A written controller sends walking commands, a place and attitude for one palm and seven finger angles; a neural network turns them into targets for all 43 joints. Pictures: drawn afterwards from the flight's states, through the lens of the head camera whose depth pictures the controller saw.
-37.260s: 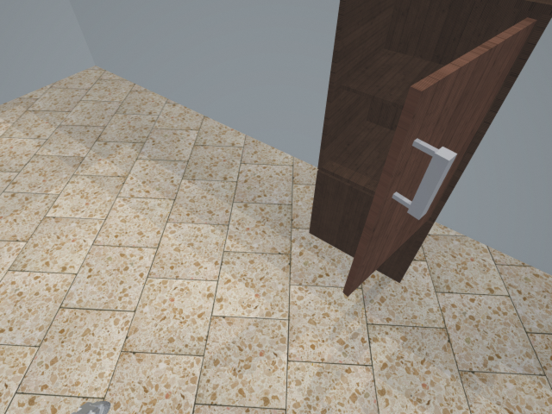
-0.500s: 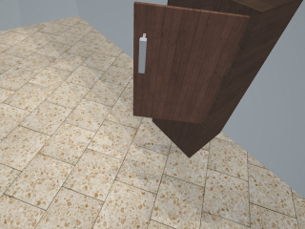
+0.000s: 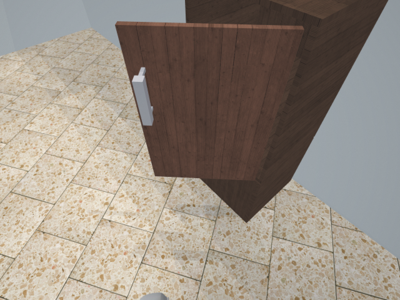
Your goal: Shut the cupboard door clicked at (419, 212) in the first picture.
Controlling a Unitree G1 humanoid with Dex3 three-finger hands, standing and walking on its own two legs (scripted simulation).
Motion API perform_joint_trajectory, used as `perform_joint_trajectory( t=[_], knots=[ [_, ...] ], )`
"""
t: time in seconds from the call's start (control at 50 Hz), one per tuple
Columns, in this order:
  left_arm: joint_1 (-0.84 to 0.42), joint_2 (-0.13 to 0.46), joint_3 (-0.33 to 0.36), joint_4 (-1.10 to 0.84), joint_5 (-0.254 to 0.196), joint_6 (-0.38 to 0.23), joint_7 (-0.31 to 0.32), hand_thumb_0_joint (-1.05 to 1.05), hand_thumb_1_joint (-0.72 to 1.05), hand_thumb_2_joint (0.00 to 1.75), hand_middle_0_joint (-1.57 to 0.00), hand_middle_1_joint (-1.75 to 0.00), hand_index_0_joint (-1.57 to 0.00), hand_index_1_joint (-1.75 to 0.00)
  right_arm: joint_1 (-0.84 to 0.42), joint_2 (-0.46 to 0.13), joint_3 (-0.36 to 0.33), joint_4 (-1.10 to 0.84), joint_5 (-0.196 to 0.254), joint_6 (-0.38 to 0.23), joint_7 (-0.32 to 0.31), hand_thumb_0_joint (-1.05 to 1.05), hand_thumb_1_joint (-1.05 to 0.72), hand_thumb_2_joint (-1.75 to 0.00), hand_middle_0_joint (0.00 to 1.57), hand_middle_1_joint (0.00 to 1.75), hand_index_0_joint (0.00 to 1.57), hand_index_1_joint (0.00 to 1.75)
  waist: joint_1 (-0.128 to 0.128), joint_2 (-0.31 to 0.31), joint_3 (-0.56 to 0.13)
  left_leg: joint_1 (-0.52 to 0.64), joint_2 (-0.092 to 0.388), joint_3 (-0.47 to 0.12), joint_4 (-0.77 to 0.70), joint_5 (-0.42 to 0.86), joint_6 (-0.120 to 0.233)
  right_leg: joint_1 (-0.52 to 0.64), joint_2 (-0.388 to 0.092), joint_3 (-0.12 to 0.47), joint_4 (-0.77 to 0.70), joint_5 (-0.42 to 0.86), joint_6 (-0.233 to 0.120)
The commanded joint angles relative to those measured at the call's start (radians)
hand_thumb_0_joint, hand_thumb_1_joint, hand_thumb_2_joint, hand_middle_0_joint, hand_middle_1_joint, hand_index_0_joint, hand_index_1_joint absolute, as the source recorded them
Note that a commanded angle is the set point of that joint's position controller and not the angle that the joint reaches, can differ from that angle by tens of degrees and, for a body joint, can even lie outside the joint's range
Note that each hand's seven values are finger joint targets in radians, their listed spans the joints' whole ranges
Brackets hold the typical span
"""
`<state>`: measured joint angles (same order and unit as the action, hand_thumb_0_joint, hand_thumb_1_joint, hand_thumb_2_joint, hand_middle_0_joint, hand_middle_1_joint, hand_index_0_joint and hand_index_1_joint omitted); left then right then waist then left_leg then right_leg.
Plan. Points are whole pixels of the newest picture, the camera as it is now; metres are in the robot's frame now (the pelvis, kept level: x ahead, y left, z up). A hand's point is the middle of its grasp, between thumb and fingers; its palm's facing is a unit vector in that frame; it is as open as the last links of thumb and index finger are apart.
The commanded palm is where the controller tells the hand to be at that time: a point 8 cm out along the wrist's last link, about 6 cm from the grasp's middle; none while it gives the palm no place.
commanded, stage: take the last steps up to it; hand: left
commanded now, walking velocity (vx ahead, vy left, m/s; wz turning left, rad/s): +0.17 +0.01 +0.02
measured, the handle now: (145, 97) +0.58 +0.16 +0.07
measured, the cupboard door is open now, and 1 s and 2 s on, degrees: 45 45 45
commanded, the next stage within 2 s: come to a stop and stand still in 0.08 s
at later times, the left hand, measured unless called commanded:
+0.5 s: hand out of the picture +0.13 +0.18 -0.18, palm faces +0.05 -0.97 -0.23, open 7.4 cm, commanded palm none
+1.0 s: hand out of the picture +0.14 +0.24 -0.18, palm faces -0.02 -0.96 -0.27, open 7.4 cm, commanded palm none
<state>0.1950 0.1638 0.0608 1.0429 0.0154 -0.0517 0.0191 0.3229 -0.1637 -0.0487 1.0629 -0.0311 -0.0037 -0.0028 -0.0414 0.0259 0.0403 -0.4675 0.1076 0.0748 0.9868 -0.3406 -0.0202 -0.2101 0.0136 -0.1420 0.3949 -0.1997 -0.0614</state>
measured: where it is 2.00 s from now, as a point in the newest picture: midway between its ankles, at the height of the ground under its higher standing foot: outside the picture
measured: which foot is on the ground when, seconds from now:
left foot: up 0.00-0.18, down 0.20-0.52, up 0.54-0.76, down 0.78-1.00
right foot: down 0.00-1.00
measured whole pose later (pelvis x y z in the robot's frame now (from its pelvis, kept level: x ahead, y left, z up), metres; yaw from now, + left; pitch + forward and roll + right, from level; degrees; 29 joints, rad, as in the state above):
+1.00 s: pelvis +0.07 +0.04 -0.02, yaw -2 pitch -2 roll +1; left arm 0.21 0.20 0.00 0.99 0.02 0.02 0.04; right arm 0.25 -0.18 -0.01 0.93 -0.02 0.01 -0.02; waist 0.00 0.02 0.06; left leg -0.25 -0.03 0.11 0.59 -0.32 0.06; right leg -0.28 -0.04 0.02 0.62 -0.31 0.00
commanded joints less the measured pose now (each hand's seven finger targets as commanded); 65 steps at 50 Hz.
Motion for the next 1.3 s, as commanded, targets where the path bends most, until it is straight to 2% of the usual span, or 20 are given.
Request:
perform_joint_trajectory(
  t=[0.0, 0.14, 0.16, 0.2, 0.22, 0.26, 0.34, 0.42, 0.48, 0.5, 0.54, 0.62, 0.72, 0.74, 0.76, 0.78, 0.84, 0.9, 1.0, 1.28],
  knots=[
    [0.071, 0.093, -0.004, -0.011, 0.005, -0.021, -0.011, 0.0, 0.9, 0.9, -0.2, -0.3, -0.2, -0.3, 0.043, -0.016, 0.004, -0.049, 0.005, -0.006, 0.009, 0.0, -0.9, -0.9, 0.2, 0.3, 0.2, 0.3, 0.006, -0.134, 0.0, -0.004, 0.007, 0.0, -0.156, 0.059, -0.009, -0.001, -0.263, 0.19, -0.233, 0.082, -0.131],
    [0.102, 0.115, -0.002, 0.026, -0.001, -0.012, -0.009, 0.0, 0.9, 0.9, -0.2, -0.3, -0.2, -0.3, 0.001, -0.064, 0.011, -0.051, 0.007, -0.043, 0.007, 0.0, -0.9, -0.9, 0.2, 0.3, 0.2, 0.3, -0.002, -0.053, -0.006, 0.255, -0.047, 0.02, -0.502, 0.247, 0.01, 0.006, -0.215, 0.159, -0.053, 0.157, -0.068],
    [0.131, 0.091, -0.006, 0.027, -0.001, -0.008, -0.007, 0.0, 0.9, 0.9, -0.2, -0.3, -0.2, -0.3, 0.051, -0.1, 0.007, -0.032, 0.004, -0.054, 0.002, 0.0, -0.9, -0.9, 0.2, 0.3, 0.2, 0.3, -0.009, 0.032, -0.054, 0.375, 0.013, -0.056, -0.54, 0.395, 0.04, -0.035, -0.16, 0.115, 0.076, 0.154, -0.025],
    [0.165, 0.034, -0.033, 0.019, -0.008, 0.005, 0.005, 0.0, 0.9, 0.9, -0.2, -0.3, -0.2, -0.3, 0.086, -0.174, 0.01, -0.025, 0.003, -0.045, -0.028, 0.0, -0.9, -0.9, 0.2, 0.3, 0.2, 0.3, -0.001, 0.163, -0.109, 0.489, 0.249, -0.286, -0.563, 0.85, 0.194, -0.138, -0.047, 0.044, 0.268, -0.228, 0.053],
    [0.166, 0.037, -0.041, 0.026, -0.011, 0.023, 0.013, 0.0, 0.9, 0.9, -0.2, -0.3, -0.2, -0.3, 0.039, -0.168, 0.022, -0.026, 0.009, -0.04, -0.042, 0.0, -0.9, -0.9, 0.2, 0.3, 0.2, 0.3, 0.017, 0.236, -0.114, 0.451, 0.262, -0.28, -0.584, 1.024, 0.217, -0.119, -0.06, 0.092, 0.313, -0.351, 0.075],
    [0.152, 0.061, -0.037, 0.038, -0.011, 0.046, 0.016, 0.0, 0.9, 0.9, -0.2, -0.3, -0.2, -0.3, -0.038, -0.151, 0.03, -0.038, 0.015, -0.028, -0.054, 0.0, -0.9, -0.9, 0.2, 0.3, 0.2, 0.3, 0.04, 0.147, -0.091, 0.41, 0.217, -0.208, -0.593, 1.062, 0.194, -0.074, -0.084, 0.13, 0.269, -0.307, 0.08],
    [0.164, 0.099, -0.023, 0.029, 0.0, 0.064, 0.017, 0.0, 0.9, 0.9, -0.2, -0.3, -0.2, -0.3, -0.118, -0.174, -0.001, -0.055, 0.031, -0.003, -0.055, 0.0, -0.9, -0.9, 0.2, 0.3, 0.2, 0.3, 0.054, 0.061, -0.101, 0.386, 0.137, -0.134, -0.558, 0.867, 0.121, -0.006, -0.08, 0.142, 0.103, 0.048, 0.066],
    [0.149, 0.112, -0.009, -0.015, 0.014, 0.079, 0.014, 0.0, 0.9, 0.9, -0.2, -0.3, -0.2, -0.3, -0.154, -0.176, -0.028, -0.081, 0.022, 0.028, -0.046, 0.0, -0.9, -0.9, 0.2, 0.3, 0.2, 0.3, 0.061, -0.002, -0.068, 0.277, 0.11, -0.13, -0.542, 0.544, 0.104, -0.017, -0.09, 0.165, 0.125, 0.155, 0.041],
    [0.125, 0.171, 0.002, -0.044, 0.015, 0.062, 0.02, 0.0, 0.9, 0.9, -0.2, -0.3, -0.2, -0.3, -0.127, -0.13, -0.029, -0.092, 0.025, 0.039, -0.034, 0.0, -0.9, -0.9, 0.2, 0.3, 0.2, 0.3, 0.042, -0.165, -0.134, 0.237, -0.022, -0.017, -0.368, 0.322, 0.024, 0.042, -0.245, 0.316, 0.046, 0.518, -0.043],
    [0.113, 0.186, 0.006, -0.047, 0.013, 0.058, 0.022, 0.0, 0.9, 0.9, -0.2, -0.3, -0.2, -0.3, -0.128, -0.107, -0.023, -0.098, 0.025, 0.044, -0.028, 0.0, -0.9, -0.9, 0.2, 0.3, 0.2, 0.3, 0.047, -0.216, -0.11, 0.175, -0.077, -0.007, -0.296, 0.072, 0.002, 0.062, -0.304, 0.356, 0.017, 0.634, -0.092],
    [0.096, 0.192, 0.006, -0.05, 0.016, 0.056, 0.026, 0.0, 0.9, 0.9, -0.2, -0.3, -0.2, -0.3, -0.159, -0.093, -0.022, -0.106, 0.025, 0.057, -0.025, 0.0, -0.9, -0.9, 0.2, 0.3, 0.2, 0.3, 0.059, -0.196, -0.062, 0.09, -0.096, -0.057, -0.121, -0.197, -0.008, 0.06, -0.355, 0.375, -0.009, 0.729, -0.161],
    [0.068, 0.211, 0.016, -0.055, 0.016, 0.053, 0.03, 0.0, 0.9, 0.9, -0.2, -0.3, -0.2, -0.3, -0.159, -0.098, -0.011, -0.103, 0.028, 0.05, -0.022, 0.0, -0.9, -0.9, 0.2, 0.3, 0.2, 0.3, 0.066, -0.187, -0.08, 0.027, -0.094, -0.066, -0.132, -0.201, -0.025, 0.206, -0.322, 0.313, 0.041, 0.823, -0.155],
    [0.023, 0.211, 0.009, -0.044, 0.002, 0.055, 0.026, 0.0, 0.9, 0.9, -0.2, -0.3, -0.2, -0.3, -0.076, -0.102, -0.001, -0.063, 0.026, 0.034, -0.018, 0.0, -0.9, -0.9, 0.2, 0.3, 0.2, 0.3, 0.034, -0.18, -0.097, 0.268, -0.083, -0.038, -0.579, 0.155, -0.025, 0.123, -0.253, 0.262, 0.105, 0.586, -0.057],
    [0.034, 0.186, 0.005, -0.053, -0.005, 0.057, 0.024, 0.0, 0.9, 0.9, -0.2, -0.3, -0.2, -0.3, -0.063, -0.139, -0.001, -0.062, 0.02, 0.021, -0.019, 0.0, -0.9, -0.9, 0.2, 0.3, 0.2, 0.3, 0.042, -0.076, -0.121, 0.36, -0.014, -0.097, -0.609, 0.387, 0.002, 0.058, -0.194, 0.227, 0.131, 0.422, -0.005],
    [0.109, 0.175, -0.01, -0.071, -0.007, 0.027, 0.064, 0.0, 0.9, 0.9, -0.2, -0.3, -0.2, -0.3, -0.12, -0.181, -0.023, -0.15, 0.028, 0.001, -0.016, 0.0, -0.9, -0.9, 0.2, 0.3, 0.2, 0.3, 0.052, 0.06, -0.147, 0.351, 0.02, -0.019, -0.396, 0.48, 0.001, 0.046, -0.186, 0.242, 0.132, 0.621, 0.029],
    [0.078, 0.211, 0.0, -0.117, 0.008, 0.023, 0.064, 0.0, 0.9, 0.9, -0.2, -0.3, -0.2, -0.3, -0.036, -0.126, -0.009, -0.168, 0.018, -0.001, -0.01, 0.0, -0.9, -0.9, 0.2, 0.3, 0.2, 0.3, 0.029, 0.035, -0.187, 0.239, -0.01, -0.037, -0.42, 0.265, 0.019, 0.115, -0.21, 0.263, 0.17, 0.547, -0.004],
    [0.051, 0.155, -0.033, -0.133, 0.004, 0.056, 0.045, 0.0, 0.9, 0.9, -0.2, -0.3, -0.2, -0.3, -0.052, -0.148, 0.006, -0.193, 0.014, -0.014, -0.017, 0.0, -0.9, -0.9, 0.2, 0.3, 0.2, 0.3, 0.045, 0.3, -0.066, 0.27, 0.089, -0.202, -0.57, 0.69, 0.09, -0.067, -0.048, 0.112, 0.283, -0.151, 0.042],
    [0.063, 0.135, -0.04, -0.118, 0.001, 0.07, 0.028, 0.0, 0.9, 0.9, -0.2, -0.3, -0.2, -0.3, -0.082, -0.171, 0.008, -0.215, 0.013, -0.009, -0.025, 0.0, -0.9, -0.9, 0.2, 0.3, 0.2, 0.3, 0.068, 0.105, -0.013, 0.202, 0.101, -0.201, -0.595, 0.473, 0.146, -0.068, -0.045, 0.13, 0.279, -0.225, 0.038],
    [0.047, 0.151, -0.047, -0.11, 0.005, 0.06, 0.012, 0.0, 0.9, 0.9, -0.2, -0.3, -0.2, -0.3, -0.072, -0.156, 0.007, -0.198, 0.013, -0.009, -0.013, 0.0, -0.9, -0.9, 0.2, 0.3, 0.2, 0.3, 0.041, -0.052, 0.051, 0.155, 0.005, -0.18, -0.672, -0.104, 0.082, -0.113, -0.073, 0.217, 0.089, -0.176, 0.018],
    [0.104, 0.145, -0.059, -0.038, 0.002, 0.036, 0.012, 0.0, 0.9, 0.9, -0.2, -0.3, -0.2, -0.3, -0.037, -0.153, 0.027, -0.086, 0.018, -0.035, -0.013, 0.0, -0.9, -0.9, 0.2, 0.3, 0.2, 0.3, 0.041, -0.048, -0.018, 0.251, 0.001, -0.131, -0.685, 0.053, 0.077, -0.075, -0.105, 0.236, 0.037, -0.047, 0.026]
  ],
)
